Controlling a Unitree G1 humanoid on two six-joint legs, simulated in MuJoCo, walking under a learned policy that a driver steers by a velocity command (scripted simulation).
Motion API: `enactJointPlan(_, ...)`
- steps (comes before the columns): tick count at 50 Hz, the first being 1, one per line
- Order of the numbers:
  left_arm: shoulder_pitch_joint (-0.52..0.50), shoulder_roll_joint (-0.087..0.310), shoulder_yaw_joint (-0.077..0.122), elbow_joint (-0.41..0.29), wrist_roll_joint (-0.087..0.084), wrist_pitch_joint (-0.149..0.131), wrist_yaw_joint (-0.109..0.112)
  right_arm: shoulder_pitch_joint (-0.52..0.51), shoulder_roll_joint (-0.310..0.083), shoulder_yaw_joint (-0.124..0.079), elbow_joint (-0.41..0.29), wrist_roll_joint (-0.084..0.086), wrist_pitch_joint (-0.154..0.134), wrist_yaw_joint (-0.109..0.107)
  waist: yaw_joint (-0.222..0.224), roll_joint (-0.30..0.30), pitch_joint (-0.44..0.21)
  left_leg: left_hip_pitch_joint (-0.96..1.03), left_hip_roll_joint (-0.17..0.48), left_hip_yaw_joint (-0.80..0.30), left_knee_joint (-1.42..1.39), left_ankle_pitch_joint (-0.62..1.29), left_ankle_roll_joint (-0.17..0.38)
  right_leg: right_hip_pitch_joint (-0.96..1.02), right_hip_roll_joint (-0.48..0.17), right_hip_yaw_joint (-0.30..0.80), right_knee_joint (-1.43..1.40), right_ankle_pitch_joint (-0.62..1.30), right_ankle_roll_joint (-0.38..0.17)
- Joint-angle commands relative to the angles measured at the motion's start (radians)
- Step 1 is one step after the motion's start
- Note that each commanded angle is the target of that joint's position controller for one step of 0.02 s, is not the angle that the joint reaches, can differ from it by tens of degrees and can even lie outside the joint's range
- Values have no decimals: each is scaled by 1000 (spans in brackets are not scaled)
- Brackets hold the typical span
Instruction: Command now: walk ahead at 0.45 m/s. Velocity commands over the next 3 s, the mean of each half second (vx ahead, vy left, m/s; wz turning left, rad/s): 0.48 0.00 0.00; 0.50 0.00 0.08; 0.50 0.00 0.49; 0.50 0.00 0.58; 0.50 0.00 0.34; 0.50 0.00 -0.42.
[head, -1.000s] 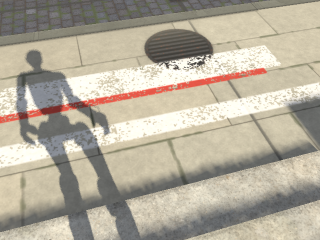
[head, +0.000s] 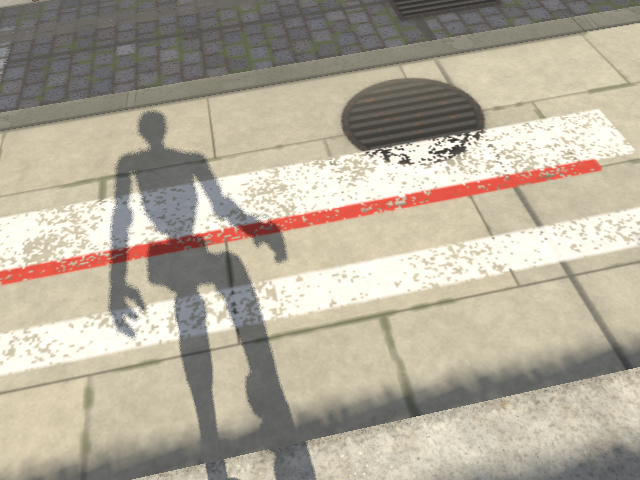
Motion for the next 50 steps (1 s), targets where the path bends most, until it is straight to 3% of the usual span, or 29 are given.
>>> enactJointPlan(1, 19, 141, 17, -30, -9, -6, 25, -154, -3, -1, -100, -15, -23, 23, 0, -138, 138, -61, -5, 2, -199, 234, -4, -83, -179, 91, -28, 226, -102)
enactJointPlan(4, 30, 152, 20, -37, -11, 1, 34, -214, 27, 14, -131, -20, -25, 52, 27, -121, 145, 85, -29, 19, -290, 354, 6, -212, -169, 69, 80, 135, -98)
enactJointPlan(8, 51, 166, 29, -51, -9, 20, 42, -194, -1, 16, -138, -15, -26, 83, 16, -138, 118, 38, 8, -39, -204, 323, 38, -119, -246, 137, 296, 168, -112)
enactJointPlan(10, 39, 156, 30, -79, -13, 40, 38, -196, -16, 19, -126, -5, -27, 80, 20, -87, 142, 38, -8, 26, -343, 168, 32, -55, -211, 125, 394, 244, -93)
enactJointPlan(12, -27, 190, 36, -82, 0, 49, 15, 142, -96, -24, -12, -5, -30, 70, -150, -129, -30, 466, -59, 82, -233, 138, 67, -155, -192, 118, 747, 619, -78)
enactJointPlan(13, -69, 181, 33, -86, -17, 29, 2, 336, -117, -35, 49, -16, -33, 57, -265, -48, -71, 683, -27, 100, -375, 263, 103, -295, -99, 71, 1102, 495, -32)
enactJointPlan(14, 137, 6, 1, -48, -15, 9, -19, 423, -160, -25, 90, -45, -46, 50, -183, 377, -222, 1155, 200, -146, -47, 745, 229, -777, 44, 117, 1616, -523, 18)
enactJointPlan(15, 186, 92, 5, -35, -58, -30, -29, 467, -77, -2, 77, -35, -26, 45, -210, 335, -364, 1209, 255, -306, -27, 867, 286, -889, 43, 305, 1680, -551, -6)
enactJointPlan(16, 69, 152, 24, -103, -88, -40, -22, 480, -110, -18, 83, -16, -6, 44, -228, 254, -360, 1134, 330, -439, -222, 454, 345, -945, 35, 258, 1666, -444, 12)
enactJointPlan(17, -65, 128, 16, -178, -94, -32, -1, 391, -141, -27, 104, 4, -4, 37, -169, 76, -206, 966, 359, -547, -383, 46, 370, -1052, -14, 135, 1624, -323, 29)
enactJointPlan(19, -141, 126, 16, -207, -39, 9, 20, 169, -62, 10, 43, -25, -35, 38, -72, -120, -26, 529, 356, -522, -440, 11, 363, -916, -117, 145, 1500, -151, 13)
enactJointPlan(21, -124, 101, 22, -209, -26, 34, 10, 92, 20, 38, 52, -22, -55, 43, -5, -61, 79, 290, 231, -333, -458, -47, 267, -845, -182, 189, 1252, -48, -6)
enactJointPlan(23, -263, 115, 22, -279, -1, 18, 8, 103, -32, 30, 66, -12, -57, -3, -29, 22, 139, 153, 90, -122, -543, 50, 206, -696, -176, 101, 790, 157, 26)
enactJointPlan(24, -288, 80, 12, -284, 13, 14, 0, 133, -59, 22, 81, -26, -48, -21, -37, 32, 88, 142, 67, -78, -519, 139, 201, -581, -157, 73, 697, 241, 34)
enactJointPlan(26, -214, 72, 11, -247, 6, 9, -31, 196, -89, 11, 99, -25, -45, -30, -24, -7, -23, 251, 98, -58, -456, 219, 212, -507, -125, 46, 701, 421, 21)
enactJointPlan(27, -312, 112, 17, -277, 2, -6, -39, 249, -53, 17, 114, 2, -51, -40, -75, -37, 13, 383, 72, -60, -412, 44, 189, -645, -151, 103, 541, 612, -7)
enactJointPlan(29, -497, 98, 3, -341, 12, -19, -60, 306, -33, 26, 125, 26, -41, -55, -143, -58, 92, 407, 38, -40, -370, -194, 148, -650, -124, 82, 229, 731, -19)
enactJointPlan(31, -589, 74, -4, -382, -8, -10, -87, 361, -66, 17, 136, 5, -14, -58, -192, -20, 95, 403, 66, -75, -310, -290, 144, -560, -88, 63, 181, 729, -6)
enactJointPlan(34, -557, 109, -2, -382, -21, 3, -101, 393, -64, 7, 139, 3, 8, -56, -182, -4, 121, 487, 97, -113, -175, -289, 136, -554, -115, 100, 142, 615, -25)
enactJointPlan(35, -508, 123, 6, -372, -19, 7, -98, 400, -77, 3, 141, -6, 15, -51, -154, -23, 106, 480, 100, -115, -110, -237, 137, -488, -103, 76, 167, 503, -33)
enactJointPlan(37, -181, 195, 48, -257, -13, 12, -87, 383, -65, 9, 148, -21, 22, -34, 5, -92, -34, 388, 26, -52, 254, -109, 98, -106, -70, 11, 220, 470, -61)
enactJointPlan(38, -11, 241, 54, -206, 6, 12, -93, 467, -5, 21, 160, -19, 13, -22, 34, -229, -175, 116, -53, -21, 650, -470, 47, 254, -182, 99, 452, 711, -118)
enactJointPlan(39, 17, 238, 43, -211, -3, 20, -99, 601, 30, 35, 172, -2, -13, -10, -2, -391, -293, -116, -127, -91, 975, -849, 10, 414, -331, 352, 514, 764, -225)
enactJointPlan(40, 94, 311, 74, -172, -43, 38, -102, 547, 1, 36, 107, 37, -40, -9, 39, -437, -391, -238, -130, -131, 1008, -746, -2, 439, -453, 681, 254, 222, -337)
enactJointPlan(41, -4, 265, 66, -193, -27, 41, -88, 364, -42, 23, 58, 65, -42, -25, 37, -217, -223, -336, -73, -88, 935, -601, 7, 289, -455, 730, 106, -109, -307)
enactJointPlan(43, -255, 173, 24, -250, 20, 8, -87, 255, -65, 12, 27, 29, -7, -55, -56, -35, -20, -216, -3, -94, 756, -368, 10, -127, -423, 594, 49, 20, -267)
enactJointPlan(45, -317, 119, 16, -228, 19, -24, -86, 323, -35, -5, 60, -4, 20, -59, -125, -82, 37, -55, 40, -162, 533, -279, 13, -337, -315, 379, 47, 188, -183)
enactJointPlan(47, -266, 148, 28, -195, 15, -32, -62, 283, -13, -11, 27, -14, 27, -59, -116, -137, 36, -44, 34, -157, 369, -223, -3, -333, -280, 264, 19, 359, -180)
enactJointPlan(50, -173, 178, 50, -152, 26, -24, -25, 244, 0, -15, 4, -16, 28, -37, -107, -97, -17, -120, 23, -181, 286, -95, 3, -198, -302, 193, 43, 534, -195)
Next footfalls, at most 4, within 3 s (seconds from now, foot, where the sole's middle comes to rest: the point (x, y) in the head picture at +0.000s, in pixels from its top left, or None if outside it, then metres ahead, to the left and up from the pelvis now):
0.26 left None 0.28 0.16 -0.89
0.74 right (417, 472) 0.63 -0.09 -0.99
1.36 left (317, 374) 0.95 0.18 -1.10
1.78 right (357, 290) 1.26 0.08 -1.10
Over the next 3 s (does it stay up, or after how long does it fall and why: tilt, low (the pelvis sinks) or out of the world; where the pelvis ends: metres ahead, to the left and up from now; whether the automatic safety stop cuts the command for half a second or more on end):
stays up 1.54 0.52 -0.33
